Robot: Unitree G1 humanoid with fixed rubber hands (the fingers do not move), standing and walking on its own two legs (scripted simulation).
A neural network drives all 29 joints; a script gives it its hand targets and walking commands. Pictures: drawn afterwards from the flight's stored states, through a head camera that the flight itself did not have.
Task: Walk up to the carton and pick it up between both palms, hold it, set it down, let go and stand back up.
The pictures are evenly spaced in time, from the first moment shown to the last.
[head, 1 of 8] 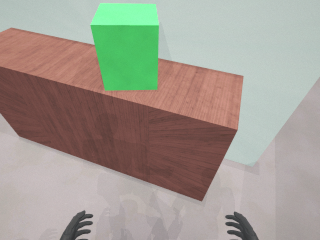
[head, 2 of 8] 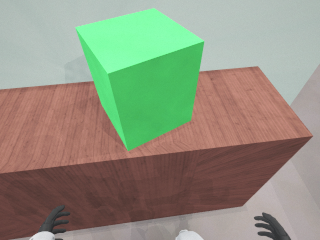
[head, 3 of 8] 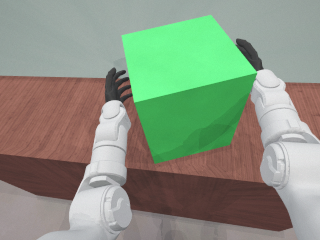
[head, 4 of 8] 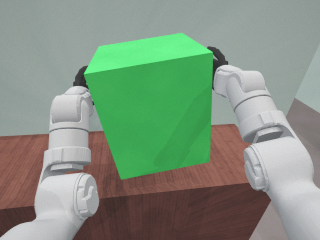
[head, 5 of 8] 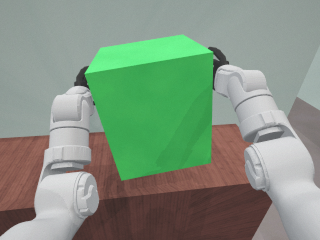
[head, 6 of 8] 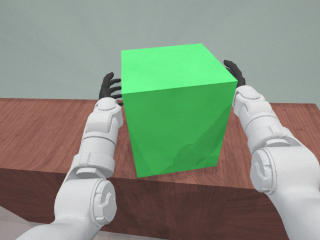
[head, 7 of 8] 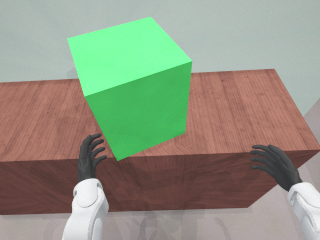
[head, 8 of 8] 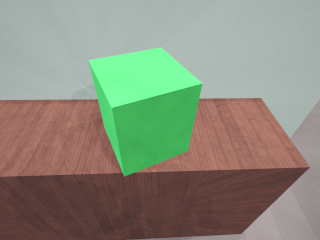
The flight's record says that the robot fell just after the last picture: no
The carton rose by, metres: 0.18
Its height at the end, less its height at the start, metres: +0.00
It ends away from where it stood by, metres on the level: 0.05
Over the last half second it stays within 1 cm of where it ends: yes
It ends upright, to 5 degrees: yes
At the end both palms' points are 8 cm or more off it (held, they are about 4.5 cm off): yes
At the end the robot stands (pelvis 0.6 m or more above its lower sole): yes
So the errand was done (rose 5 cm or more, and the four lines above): yes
